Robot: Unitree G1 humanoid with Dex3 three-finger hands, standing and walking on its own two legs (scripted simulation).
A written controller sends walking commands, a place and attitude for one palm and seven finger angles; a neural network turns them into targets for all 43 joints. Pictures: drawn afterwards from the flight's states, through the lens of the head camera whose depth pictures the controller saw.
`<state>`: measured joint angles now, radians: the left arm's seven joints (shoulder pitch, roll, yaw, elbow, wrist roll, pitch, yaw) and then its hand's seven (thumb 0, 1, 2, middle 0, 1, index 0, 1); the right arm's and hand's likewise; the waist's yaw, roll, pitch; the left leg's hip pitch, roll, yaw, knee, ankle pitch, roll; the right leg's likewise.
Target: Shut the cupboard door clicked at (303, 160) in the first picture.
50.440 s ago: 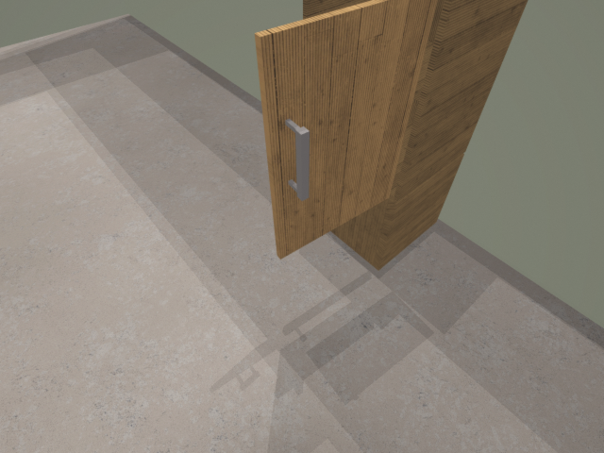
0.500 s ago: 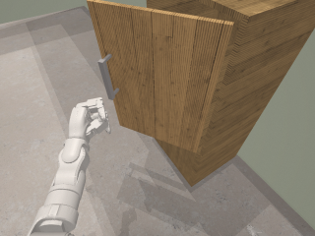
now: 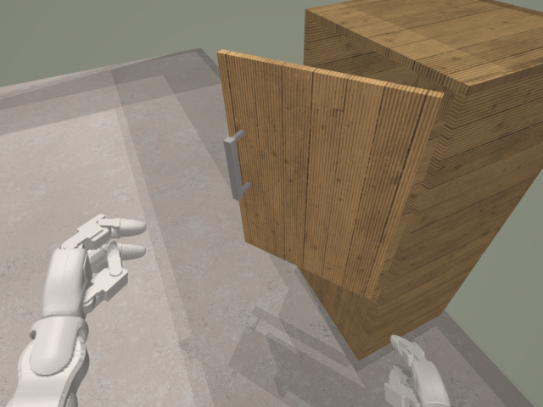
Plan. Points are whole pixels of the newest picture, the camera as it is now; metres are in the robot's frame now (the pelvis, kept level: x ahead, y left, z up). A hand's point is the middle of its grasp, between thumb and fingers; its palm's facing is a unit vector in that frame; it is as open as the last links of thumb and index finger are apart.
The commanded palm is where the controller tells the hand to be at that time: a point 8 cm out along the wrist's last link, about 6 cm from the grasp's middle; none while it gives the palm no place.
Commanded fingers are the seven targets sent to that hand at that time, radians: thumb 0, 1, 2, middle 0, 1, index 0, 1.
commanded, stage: draw the hand back to the body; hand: left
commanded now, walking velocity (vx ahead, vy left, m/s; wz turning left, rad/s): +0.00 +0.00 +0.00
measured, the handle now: (239, 166) +0.63 +0.16 -0.01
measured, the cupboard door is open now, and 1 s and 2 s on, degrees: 34 34 34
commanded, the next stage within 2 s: step back with the hand held close in 0.58 s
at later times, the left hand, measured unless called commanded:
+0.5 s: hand (74, 295) +0.19 +0.25 +0.15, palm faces +0.45 -0.80 -0.38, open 7.4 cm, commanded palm +0.14 +0.29 +0.17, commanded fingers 0.00 0.90 0.90 -0.20 -0.30 -0.20 -0.30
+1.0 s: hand (68, 295) +0.19 +0.26 +0.15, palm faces +0.37 -0.79 -0.49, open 7.4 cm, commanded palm +0.13 +0.30 +0.17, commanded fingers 0.00 0.90 0.90 -0.20 -0.30 -0.20 -0.30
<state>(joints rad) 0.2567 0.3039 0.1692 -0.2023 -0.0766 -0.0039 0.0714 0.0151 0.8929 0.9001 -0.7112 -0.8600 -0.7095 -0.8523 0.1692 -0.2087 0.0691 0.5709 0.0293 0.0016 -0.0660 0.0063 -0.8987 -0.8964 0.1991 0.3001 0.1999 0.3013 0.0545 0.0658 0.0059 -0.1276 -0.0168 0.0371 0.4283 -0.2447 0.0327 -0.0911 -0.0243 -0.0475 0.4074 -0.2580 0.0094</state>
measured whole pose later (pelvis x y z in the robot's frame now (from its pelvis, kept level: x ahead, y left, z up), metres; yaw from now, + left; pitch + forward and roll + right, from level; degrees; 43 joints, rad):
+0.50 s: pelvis +0.00 -0.01 +0.00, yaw +0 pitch -4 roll +0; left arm 0.45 0.32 0.32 -0.36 -0.07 -0.03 0.11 0.02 0.89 0.90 -0.22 -0.32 -0.22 -0.31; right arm 0.20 -0.24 0.02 0.63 0.02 -0.08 -0.08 0.01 -0.90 -0.90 0.20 0.30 0.20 0.30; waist 0.07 0.07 0.01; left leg -0.11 -0.01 0.03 0.42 -0.25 0.02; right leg -0.08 -0.02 -0.05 0.41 -0.27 0.00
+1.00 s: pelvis -0.01 +0.00 -0.01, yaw +0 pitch +1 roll -1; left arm 0.55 0.40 0.38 -0.44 -0.08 -0.11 0.11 0.01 0.89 0.90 -0.21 -0.31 -0.21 -0.30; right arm 0.18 -0.26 -0.01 0.58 0.02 0.03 -0.09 0.01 -0.90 -0.90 0.20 0.30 0.20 0.30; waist 0.01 0.06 -0.01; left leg -0.26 -0.01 0.04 0.51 -0.26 0.03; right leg -0.23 -0.02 -0.05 0.49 -0.28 0.01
